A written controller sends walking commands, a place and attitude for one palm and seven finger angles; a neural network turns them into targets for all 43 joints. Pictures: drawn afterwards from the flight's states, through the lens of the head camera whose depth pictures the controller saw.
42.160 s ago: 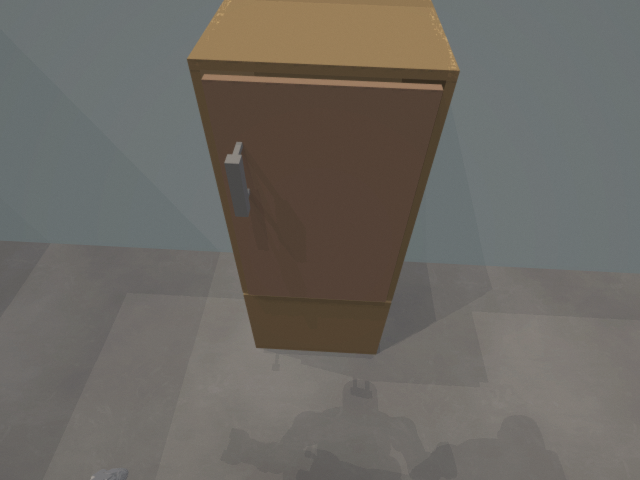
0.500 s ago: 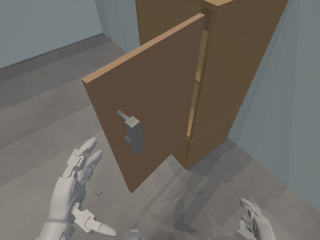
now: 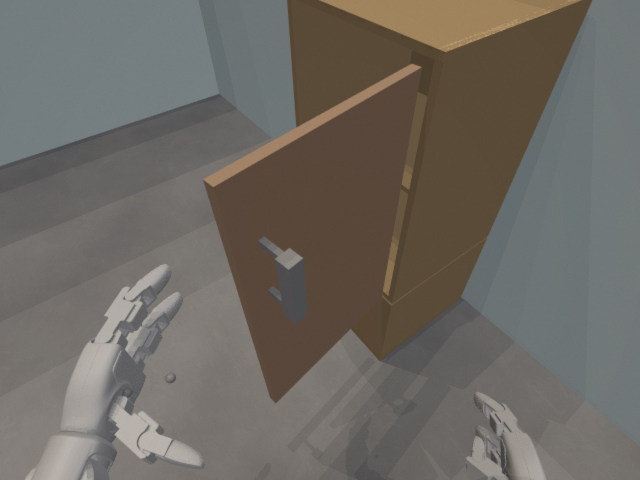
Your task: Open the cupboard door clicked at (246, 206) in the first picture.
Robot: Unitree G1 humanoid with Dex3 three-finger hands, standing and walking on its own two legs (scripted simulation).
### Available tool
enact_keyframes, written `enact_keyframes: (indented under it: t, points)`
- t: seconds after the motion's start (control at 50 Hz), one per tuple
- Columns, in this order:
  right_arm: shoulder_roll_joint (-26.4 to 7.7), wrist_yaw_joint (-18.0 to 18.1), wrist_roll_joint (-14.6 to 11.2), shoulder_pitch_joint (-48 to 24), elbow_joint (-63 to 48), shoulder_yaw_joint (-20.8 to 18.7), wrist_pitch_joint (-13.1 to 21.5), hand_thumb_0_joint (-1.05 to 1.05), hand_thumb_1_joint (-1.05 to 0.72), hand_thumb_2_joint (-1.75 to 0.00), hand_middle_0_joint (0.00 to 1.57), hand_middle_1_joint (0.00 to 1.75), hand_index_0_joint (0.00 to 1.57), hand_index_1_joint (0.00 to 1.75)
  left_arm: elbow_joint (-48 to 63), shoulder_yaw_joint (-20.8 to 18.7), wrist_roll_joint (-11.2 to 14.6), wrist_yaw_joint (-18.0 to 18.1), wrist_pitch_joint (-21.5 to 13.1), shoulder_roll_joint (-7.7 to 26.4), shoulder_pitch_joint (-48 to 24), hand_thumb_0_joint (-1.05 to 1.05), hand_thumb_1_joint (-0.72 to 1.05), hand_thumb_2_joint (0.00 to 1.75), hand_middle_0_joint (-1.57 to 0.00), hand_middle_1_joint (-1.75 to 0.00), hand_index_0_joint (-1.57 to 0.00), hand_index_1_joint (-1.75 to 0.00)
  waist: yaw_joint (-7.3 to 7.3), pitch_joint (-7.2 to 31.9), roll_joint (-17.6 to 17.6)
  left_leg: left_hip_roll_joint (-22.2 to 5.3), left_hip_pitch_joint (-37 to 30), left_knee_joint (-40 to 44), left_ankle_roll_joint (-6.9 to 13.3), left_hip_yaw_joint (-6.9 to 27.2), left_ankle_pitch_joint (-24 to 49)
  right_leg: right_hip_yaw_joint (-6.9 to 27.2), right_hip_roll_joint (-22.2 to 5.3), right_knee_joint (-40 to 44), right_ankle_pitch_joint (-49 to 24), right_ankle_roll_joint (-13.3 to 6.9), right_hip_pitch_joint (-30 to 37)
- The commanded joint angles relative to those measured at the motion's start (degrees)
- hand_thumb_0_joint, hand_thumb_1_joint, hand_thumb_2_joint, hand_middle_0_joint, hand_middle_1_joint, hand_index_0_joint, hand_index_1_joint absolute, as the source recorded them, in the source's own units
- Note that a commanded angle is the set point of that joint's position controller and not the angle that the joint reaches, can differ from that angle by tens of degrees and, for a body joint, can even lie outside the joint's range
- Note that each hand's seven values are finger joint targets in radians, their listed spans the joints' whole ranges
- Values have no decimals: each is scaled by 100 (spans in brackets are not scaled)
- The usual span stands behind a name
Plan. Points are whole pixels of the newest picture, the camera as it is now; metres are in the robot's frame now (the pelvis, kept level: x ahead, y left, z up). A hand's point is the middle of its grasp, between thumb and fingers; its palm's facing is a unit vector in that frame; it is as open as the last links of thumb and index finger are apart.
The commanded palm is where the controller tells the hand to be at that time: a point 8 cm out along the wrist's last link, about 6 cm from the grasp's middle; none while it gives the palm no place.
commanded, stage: draw the hand back to the body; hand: left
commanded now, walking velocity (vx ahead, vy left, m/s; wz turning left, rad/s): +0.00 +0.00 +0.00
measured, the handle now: (281, 279) +0.36 +0.08 +0.06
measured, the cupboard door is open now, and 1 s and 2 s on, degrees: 100 100 100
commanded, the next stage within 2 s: step back with the hand held close in 1.12 s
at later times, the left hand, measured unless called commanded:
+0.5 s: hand (79, 329) +0.22 +0.24 +0.16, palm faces +0.33 -0.86 -0.38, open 12.1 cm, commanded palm +0.18 +0.29 +0.18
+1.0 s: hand (47, 305) +0.23 +0.26 +0.19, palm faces +0.43 -0.82 -0.39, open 7.6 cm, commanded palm +0.18 +0.30 +0.21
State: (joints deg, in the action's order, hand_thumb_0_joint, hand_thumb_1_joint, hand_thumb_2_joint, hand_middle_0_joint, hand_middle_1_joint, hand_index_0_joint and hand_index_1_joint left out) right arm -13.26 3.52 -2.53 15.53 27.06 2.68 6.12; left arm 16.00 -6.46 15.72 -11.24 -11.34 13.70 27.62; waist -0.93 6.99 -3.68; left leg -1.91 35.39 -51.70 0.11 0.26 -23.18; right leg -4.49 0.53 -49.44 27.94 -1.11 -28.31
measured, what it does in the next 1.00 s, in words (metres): stands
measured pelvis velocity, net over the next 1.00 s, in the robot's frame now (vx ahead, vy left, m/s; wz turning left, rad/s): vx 0.03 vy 0.00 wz -0.03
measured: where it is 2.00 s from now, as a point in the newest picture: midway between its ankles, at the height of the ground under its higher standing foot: outside the picture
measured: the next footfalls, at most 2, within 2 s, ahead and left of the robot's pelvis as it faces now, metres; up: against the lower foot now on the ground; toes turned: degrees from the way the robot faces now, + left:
none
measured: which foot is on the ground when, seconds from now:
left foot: down 0.00-1.00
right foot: down 0.00-1.00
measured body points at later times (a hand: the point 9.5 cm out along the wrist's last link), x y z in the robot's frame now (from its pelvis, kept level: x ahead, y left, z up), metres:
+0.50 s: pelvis +0.02 +0.01 +0.04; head +0.01 +0.00 +0.49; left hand +0.20 +0.29 +0.18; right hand +0.20 -0.20 -0.04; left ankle +0.03 +0.12 -0.69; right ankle -0.03 -0.11 -0.69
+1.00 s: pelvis +0.03 +0.00 +0.05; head +0.01 -0.02 +0.50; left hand +0.20 +0.30 +0.21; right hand +0.21 -0.22 -0.04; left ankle +0.03 +0.12 -0.69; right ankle -0.03 -0.11 -0.69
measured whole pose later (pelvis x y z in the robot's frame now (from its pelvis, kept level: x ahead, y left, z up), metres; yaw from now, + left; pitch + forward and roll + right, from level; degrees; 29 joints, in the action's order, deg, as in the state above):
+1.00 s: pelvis +0.03 +0.00 +0.05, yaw -2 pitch -3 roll +0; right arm -13.1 4.3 -0.1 10.9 36.3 1.4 3.8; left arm 19.9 -18.3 3.6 6.5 -3.7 18.6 25.6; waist -4.1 -0.7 -3.4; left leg -0.9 7.4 -23.2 0.3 -2.9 -12.6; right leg -1.7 0.3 -20.6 16.0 -0.6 -1.5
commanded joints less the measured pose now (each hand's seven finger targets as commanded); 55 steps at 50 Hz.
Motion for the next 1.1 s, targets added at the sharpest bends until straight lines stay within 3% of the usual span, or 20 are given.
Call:
enact_keyframes:
  t: [0.0,0.02,0.04,0.06,0.08,0.1,0.12,0.22,0.36,0.44,0.48,0.52,0.58,0.72,0.76,0.8,0.84,0.92,1.08]
  points:
    - [-606,88,-5,-559,-934,-268,450,0,-90,-90,20,30,20,30,1374,-606,189,-55,-205,680,-335,0,-36,36,-16,-30,-16,-30,-3,494,150,182,-1113,968,101,223,942,62,133,973,-1520,62,4]
    - [-615,94,-14,-593,-912,-275,458,0,-90,-90,20,30,20,30,1330,-730,214,-73,-140,763,-269,0,-32,37,-16,-30,-16,-30,-43,476,179,181,-1099,980,111,214,974,96,127,1044,-1542,58,99]
    - [-579,246,72,-735,-921,-267,372,0,-90,-90,20,30,20,30,1879,-820,-650,691,-33,1542,-599,0,-29,39,-16,-30,-16,-30,-241,451,178,161,-1266,1193,152,64,960,515,-63,1541,-1507,2,207]
    - [-462,298,103,-667,-851,-216,338,0,-90,-90,20,30,20,30,1589,-627,-725,1042,130,1019,-205,0,-26,40,-16,-30,-16,-30,-101,137,220,158,-1427,1297,141,34,886,437,-99,1717,-1348,11,165]
    - [-459,304,107,-657,-794,-187,291,0,-90,-90,20,30,20,30,1552,-363,-889,1246,256,776,-53,0,-22,42,-16,-30,-16,-30,-87,-27,150,135,-1559,1406,149,39,857,349,-96,1774,-1271,30,200]
    - [-494,317,114,-685,-763,-192,256,0,-90,-90,20,30,20,30,1683,-387,-1003,1411,323,877,-181,0,-18,43,-16,-30,-16,-30,-71,-15,37,123,-1709,1489,154,23,883,348,-98,1864,-1286,32,258]
    - [-497,331,146,-736,-709,-187,239,0,-90,-90,20,30,20,30,1618,-462,-1075,1538,390,951,-110,0,-15,45,-16,-30,-16,-30,-91,-16,305,110,-1787,1581,177,36,933,333,-91,1988,-1314,39,414]
    - [-533,377,198,-924,-511,-155,250,0,-90,-90,20,30,20,30,1677,-686,-1283,1861,455,1171,-363,0,2,52,-17,-30,-17,-30,-123,-81,119,91,-2361,2120,174,13,1238,273,-92,2359,-1581,27,994]
    - [-534,305,239,-1038,-293,-169,289,0,-90,-90,20,30,20,30,1701,-908,-1321,1936,463,1174,-304,0,27,63,-18,-30,-18,-30,-190,-182,-5,49,-2890,2680,130,-18,1948,199,-61,2650,-2188,17,1671]
    - [-558,242,254,-1084,-234,-221,249,0,-90,-90,20,30,20,30,1714,-1146,-1289,1924,472,1252,-264,0,41,69,-18,-30,-18,-30,-221,-174,158,32,-3052,2828,126,-57,2324,210,-55,2794,-2524,22,1962]
    - [-554,216,262,-1084,-186,-229,211,0,-90,-90,20,30,20,30,1747,-1293,-1294,1920,467,1336,-333,0,48,72,-19,-30,-19,-30,-235,-191,-22,26,-3151,2892,102,-61,2469,208,-42,2853,-2583,19,2022]
    - [-569,200,271,-1103,-153,-244,181,0,-90,-90,20,30,20,30,1616,-1432,-1287,1931,473,1410,-374,0,55,75,-19,-30,-19,-30,-252,-276,76,24,-3142,2953,93,-62,2479,202,-38,2924,-2591,11,2110]
    - [-556,176,272,-1094,-134,-277,162,0,-90,-90,20,30,20,30,1849,-1604,-1265,1925,441,1490,-439,0,65,80,-19,-30,-19,-30,-266,-75,-133,23,-3338,2935,94,-99,2846,230,-39,2931,-2878,21,2214]
    - [-568,156,263,-1162,-49,-321,100,0,-90,-90,20,30,20,30,1668,-2029,-1202,1934,436,1720,-655,0,90,90,-20,-30,-20,-30,-293,-252,-34,35,-3298,2986,91,-143,2760,235,-41,3060,-2957,25,2293]
    - [-565,139,256,-1166,-51,-345,93,0,-90,-90,20,30,20,30,1515,-1801,-1191,1887,435,1450,-543,0,90,90,-20,-30,-20,-30,-259,-311,117,19,-3363,3017,107,-161,2715,223,-30,3078,-2903,56,2197]
    - [-584,128,255,-1182,-48,-364,83,0,-90,-90,20,30,20,30,1534,-1728,-1201,1867,436,1425,-614,0,90,90,-20,-30,-20,-30,-245,-331,57,31,-3374,3031,120,-184,2640,239,-29,3109,-2866,64,2174]
    - [-590,131,253,-1224,-69,-374,81,0,-90,-90,20,30,20,30,1510,-1753,-1182,1865,432,1478,-657,0,90,90,-20,-30,-20,-30,-259,-381,207,40,-3339,3056,134,-175,2489,253,-36,3144,-2801,71,2173]
    - [-580,163,268,-1233,-28,-366,109,0,-90,-90,20,30,20,30,1623,-1927,-1201,1897,374,1689,-743,0,90,90,-20,-30,-20,-30,-298,-275,67,83,-3338,3049,133,-186,2443,276,-54,3170,-2814,50,2309]
    - [-540,188,266,-1253,22,-385,178,0,-90,-90,20,30,20,30,1611,-1926,-1171,1878,315,1642,-670,0,90,90,-20,-30,-20,-30,-288,-397,20,92,-3404,3026,152,-264,2359,326,-50,3272,-2840,84,2184]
